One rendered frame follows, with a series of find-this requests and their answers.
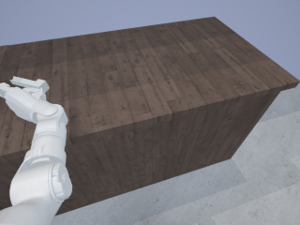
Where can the counter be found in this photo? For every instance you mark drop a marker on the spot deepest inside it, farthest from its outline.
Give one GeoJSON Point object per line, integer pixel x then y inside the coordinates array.
{"type": "Point", "coordinates": [143, 104]}

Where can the left robot upper arm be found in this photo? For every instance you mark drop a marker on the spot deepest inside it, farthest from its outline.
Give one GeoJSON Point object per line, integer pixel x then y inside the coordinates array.
{"type": "Point", "coordinates": [37, 194]}

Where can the tap lever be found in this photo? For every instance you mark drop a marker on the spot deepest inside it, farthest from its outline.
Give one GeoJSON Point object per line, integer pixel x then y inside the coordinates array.
{"type": "Point", "coordinates": [30, 84]}

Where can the left robot forearm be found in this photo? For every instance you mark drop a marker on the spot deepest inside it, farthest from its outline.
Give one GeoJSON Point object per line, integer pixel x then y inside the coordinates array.
{"type": "Point", "coordinates": [49, 140]}

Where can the robot left hand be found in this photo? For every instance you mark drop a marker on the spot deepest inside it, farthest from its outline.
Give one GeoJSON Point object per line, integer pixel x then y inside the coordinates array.
{"type": "Point", "coordinates": [21, 101]}

